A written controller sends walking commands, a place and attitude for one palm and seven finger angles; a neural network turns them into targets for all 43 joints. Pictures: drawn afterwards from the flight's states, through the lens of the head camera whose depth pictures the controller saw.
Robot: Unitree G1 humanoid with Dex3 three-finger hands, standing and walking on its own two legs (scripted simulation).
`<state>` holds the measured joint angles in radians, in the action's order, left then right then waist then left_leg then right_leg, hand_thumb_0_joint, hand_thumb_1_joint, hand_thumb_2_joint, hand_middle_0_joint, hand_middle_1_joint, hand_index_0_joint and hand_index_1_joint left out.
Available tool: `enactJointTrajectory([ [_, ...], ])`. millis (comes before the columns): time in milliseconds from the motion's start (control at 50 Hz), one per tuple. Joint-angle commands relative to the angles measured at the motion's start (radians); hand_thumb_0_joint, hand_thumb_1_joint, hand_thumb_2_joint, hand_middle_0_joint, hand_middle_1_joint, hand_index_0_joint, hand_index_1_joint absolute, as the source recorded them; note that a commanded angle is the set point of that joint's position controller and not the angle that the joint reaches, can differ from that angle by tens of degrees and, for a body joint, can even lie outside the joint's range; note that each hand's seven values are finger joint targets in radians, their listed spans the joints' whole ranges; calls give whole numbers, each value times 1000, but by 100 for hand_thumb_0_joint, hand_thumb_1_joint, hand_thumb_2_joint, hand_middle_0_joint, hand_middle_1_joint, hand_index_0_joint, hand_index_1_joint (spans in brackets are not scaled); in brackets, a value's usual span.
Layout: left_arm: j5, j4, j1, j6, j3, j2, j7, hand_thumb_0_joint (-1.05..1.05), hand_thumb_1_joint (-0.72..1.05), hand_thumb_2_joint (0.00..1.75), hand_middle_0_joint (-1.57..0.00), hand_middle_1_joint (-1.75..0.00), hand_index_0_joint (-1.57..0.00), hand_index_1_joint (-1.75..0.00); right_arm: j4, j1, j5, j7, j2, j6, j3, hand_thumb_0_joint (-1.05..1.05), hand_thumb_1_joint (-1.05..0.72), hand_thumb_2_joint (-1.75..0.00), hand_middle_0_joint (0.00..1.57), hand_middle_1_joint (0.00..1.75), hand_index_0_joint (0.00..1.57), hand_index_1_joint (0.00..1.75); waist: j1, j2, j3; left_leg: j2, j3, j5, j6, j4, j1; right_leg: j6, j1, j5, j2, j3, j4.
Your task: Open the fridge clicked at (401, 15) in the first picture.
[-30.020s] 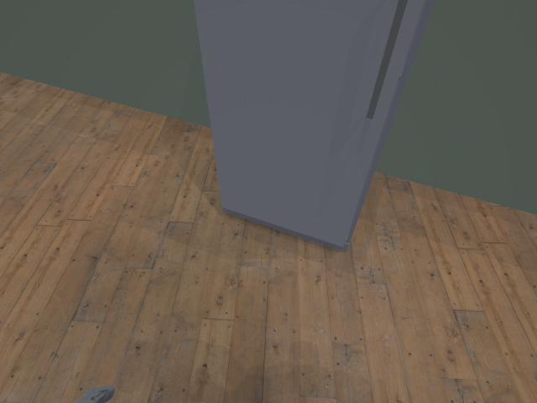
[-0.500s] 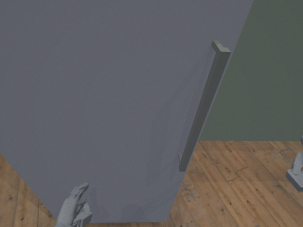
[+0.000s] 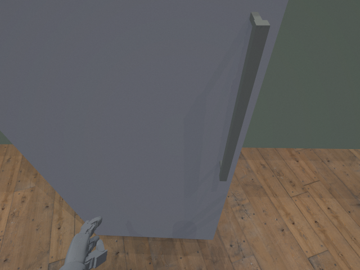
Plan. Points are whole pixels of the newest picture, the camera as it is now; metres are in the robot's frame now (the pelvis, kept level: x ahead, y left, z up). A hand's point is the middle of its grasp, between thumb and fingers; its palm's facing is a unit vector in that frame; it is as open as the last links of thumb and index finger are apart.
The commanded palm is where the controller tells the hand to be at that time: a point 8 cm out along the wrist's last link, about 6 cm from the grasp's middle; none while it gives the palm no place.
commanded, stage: step back with the hand held close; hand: right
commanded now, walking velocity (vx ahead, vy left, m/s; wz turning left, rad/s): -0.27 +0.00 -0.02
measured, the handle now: (234, 120) +0.36 -0.09 +0.18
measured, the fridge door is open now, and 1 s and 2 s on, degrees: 1 1 1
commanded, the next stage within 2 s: stop stepping back and stand still in 0.80 s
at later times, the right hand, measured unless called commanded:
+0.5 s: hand out of the picture +0.13 -0.29 +0.19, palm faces +0.52 +0.74 -0.43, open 7.4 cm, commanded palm +0.07 -0.31 +0.19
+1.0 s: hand out of the picture +0.03 -0.27 +0.17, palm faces +0.40 +0.80 -0.45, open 7.4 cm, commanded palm -0.05 -0.30 +0.19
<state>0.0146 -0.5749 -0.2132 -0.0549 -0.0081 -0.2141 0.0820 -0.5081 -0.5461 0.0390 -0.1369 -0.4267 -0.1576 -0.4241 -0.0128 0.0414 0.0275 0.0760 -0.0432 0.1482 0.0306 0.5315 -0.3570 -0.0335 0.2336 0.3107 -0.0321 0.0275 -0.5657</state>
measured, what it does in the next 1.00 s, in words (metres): walks backwards: left foot, then right foot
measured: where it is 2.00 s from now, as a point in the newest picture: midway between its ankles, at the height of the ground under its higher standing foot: outside the picture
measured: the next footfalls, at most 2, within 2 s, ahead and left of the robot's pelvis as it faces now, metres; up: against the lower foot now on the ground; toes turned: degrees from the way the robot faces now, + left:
left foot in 0.62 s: -0.11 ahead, +0.14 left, +0.00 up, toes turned +0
right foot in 0.88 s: -0.09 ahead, -0.11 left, +0.00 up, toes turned -3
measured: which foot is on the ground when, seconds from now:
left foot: down 0.00-0.34, up 0.36-0.60, down 0.62-1.00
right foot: down 0.00-0.70, up 0.72-0.86, down 0.88-1.00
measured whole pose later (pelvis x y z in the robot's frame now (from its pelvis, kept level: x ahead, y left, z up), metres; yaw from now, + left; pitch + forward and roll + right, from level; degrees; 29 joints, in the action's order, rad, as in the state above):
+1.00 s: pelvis -0.18 +0.00 +0.01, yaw +0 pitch +1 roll +1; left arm 0.01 -0.58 -0.11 -0.10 -0.02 -0.18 0.07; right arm -0.56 -0.52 0.05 -0.14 -0.44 -0.18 -0.46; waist 0.00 0.07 0.08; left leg 0.00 0.01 0.47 0.01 0.85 -0.43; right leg -0.04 0.33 0.18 0.00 0.04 -0.50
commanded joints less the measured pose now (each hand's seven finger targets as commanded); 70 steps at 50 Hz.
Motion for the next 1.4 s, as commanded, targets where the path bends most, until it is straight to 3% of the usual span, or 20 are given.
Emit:
enactJointTrajectory([
  [0, -6, 170, 98, -64, -40, -134, 14, 0, 90, 90, -20, -30, -20, -30, -201, 81, -2, -32, -139, -70, -125, 0, -90, -90, 20, 30, 20, 30, -13, -175, -98, -5, 52, -169, -17, 136, 336, -54, 353, -59, 168, -154, 214],
  [100, -6, 162, 72, -76, -39, -137, 11, 0, 90, 90, -20, -30, -20, -30, -154, 168, -15, -29, -121, -67, -95, 0, -90, -90, 20, 30, 20, 30, -2, -78, -7, 23, 126, 20, -32, 71, 266, -59, 469, 261, 133, -131, 160],
  [220, -16, 108, 59, -60, -19, -107, -4, 0, 90, 90, -20, -30, -20, -30, -176, 181, -6, -49, -165, -67, -99, 0, -90, -90, 20, 30, 20, 30, 9, 186, -102, 243, 268, 438, -141, -295, -104, -2, 82, 148, 25, -31, -239],
  [280, -13, 134, 88, -55, -14, -120, 8, 0, 90, 90, -20, -30, -20, -30, -253, 102, 3, -62, -183, -75, -134, 0, -90, -90, 20, 30, 20, 30, 11, 3, -146, 150, 135, 332, -89, -119, -63, -25, 55, 141, 73, -100, 35],
  [340, -18, 164, 105, -83, -39, -133, 20, 0, 90, 90, -20, -30, -20, -30, -315, 120, -28, -65, -178, -97, -183, 0, -90, -90, 20, 30, 20, 30, 15, -441, -77, -102, 39, 219, 1, 554, 209, -168, 534, 441, 359, -437, 426],
  [400, -21, 130, 99, -113, -62, -125, 8, 0, 90, 90, -20, -30, -20, -30, -317, 129, -17, -61, -172, -114, -171, 0, -90, -90, 20, 30, 20, 30, 9, -201, -51, -98, 89, 323, -16, 573, -11, -150, 293, -66, 309, -331, 253],
  [560, -27, 42, 84, -147, -52, -140, -22, 0, 90, 90, -20, -30, -20, -30, -224, 87, -2, -24, -127, -107, -94, 0, -90, -90, 20, 30, 20, 30, -2, -278, -219, -85, 29, 126, -11, -131, 53, -76, -154, -627, 259, -270, 94],
  [640, -8, 105, 126, -107, -51, -128, -15, 0, 90, 90, -20, -30, -20, -30, -257, 57, 17, -3, -220, -123, -171, 0, -90, -90, 20, 30, 20, 30, -24, -56, -294, 1, 54, -284, -29, -178, 178, -13, -75, -427, 173, -121, -26],
  [680, 26, 138, 123, -78, -72, -106, -11, 0, 90, 90, -20, -30, -20, -30, -234, -4, 41, 0, -222, -105, -174, 0, -90, -90, 20, 30, 20, 30, -20, 287, -293, 204, 177, -629, -125, -130, 181, 46, 56, -56, 32, -14, -277],
  [740, 12, 160, 197, -57, -36, -56, -2, 0, 90, 90, -20, -30, -20, -30, -229, -25, 35, -4, -227, -92, -199, 0, -90, -90, 20, 30, 20, 30, -31, 170, -146, 283, 235, -631, -211, -117, 155, 53, 300, 167, 51, -83, -420],
  [820, -10, 133, 169, -42, -12, -68, 31, 0, 90, 90, -20, -30, -20, -30, -215, 10, 22, -23, -198, -84, -182, 0, -90, -90, 20, 30, 20, 30, 16, 12, -183, 118, 106, -734, -88, 83, 220, 57, 97, -198, 26, 35, 158],
  [880, -3, 128, 103, -66, -64, -118, 17, 0, 90, 90, -20, -30, -20, -30, -295, 51, 16, -27, -182, -104, -144, 0, -90, -90, 20, 30, 20, 30, 5, -281, -286, -53, 71, 216, -23, 343, -61, -66, -263, -1102, 338, -179, 143],
  [1060, 3, 154, 111, -96, -43, -126, -19, 0, 90, 90, -20, -30, -20, -30, -253, -41, 4, -38, -182, -48, -162, 0, -90, -90, 20, 30, 20, 30, 1, -216, -97, -104, -63, 257, -36, -14, 348, -25, 311, 361, 157, -109, 282],
  [1080, -1, 146, 122, -83, -40, -118, -18, 0, 90, 90, -20, -30, -20, -30, -197, -1, -1, -28, -161, -46, -137, 0, -90, -90, 20, 30, 20, 30, 5, -150, -55, -72, -24, 291, -57, -107, 330, -1, 346, 353, 95, -53, 170],
  [1120, 0, 130, 120, -54, -53, -123, -12, 0, 90, 90, -20, -30, -20, -30, -130, 109, 3, -17, -196, -40, -134, 0, -90, -90, 20, 30, 20, 30, 19, 178, 21, 242, 425, 621, -195, -419, -119, 40, 212, 177, -16, -14, -452],
  [1160, -6, 95, 122, -47, -52, -126, -8, 0, 90, 90, -20, -30, -20, -30, -113, 273, 1, -13, -191, -37, -105, 0, -90, -90, 20, 30, 20, 30, 36, 200, 11, 292, 462, 707, -215, -461, -220, 39, 235, 114, 4, -55, -682],
  [1220, -18, 87, 87, -42, -33, -108, 6, 0, 90, 90, -20, -30, -20, -30, -25, 211, -3, -7, -128, -22, -46, 0, -90, -90, 20, 30, 20, 30, 54, 138, 3, 180, 194, 678, -152, -363, -328, 15, 53, 49, 76, -11, -478],
  [1320, -19, 93, 48, -104, -21, -120, 17, 0, 90, 90, -20, -30, -20, -30, -212, 280, -24, -36, -147, -48, -27, 0, -90, -90, 20, 30, 20, 30, 44, -118, -110, 38, 64, 447, -104, 38, -33, -34, -85, 90, 32, 36, 209],
  [1340, -25, 109, 47, -115, -31, -155, 16, 0, 90, 90, -20, -30, -20, -30, -268, 291, -25, -44, -152, -60, -39, 0, -90, -90, 20, 30, 20, 30, 37, -399, -94, -97, -24, 410, -52, 352, -98, -98, -81, 230, 192, -250, 387],
  [1380, -19, 118, 66, -144, -42, -123, -2, 0, 90, 90, -20, -30, -20, -30, -284, 248, -46, -46, -204, -86, -109, 0, -90, -90, 20, 30, 20, 30, 19, -372, -47, -119, 33, 350, -33, 758, -201, -234, 73, 228, 368, -480, 432],
])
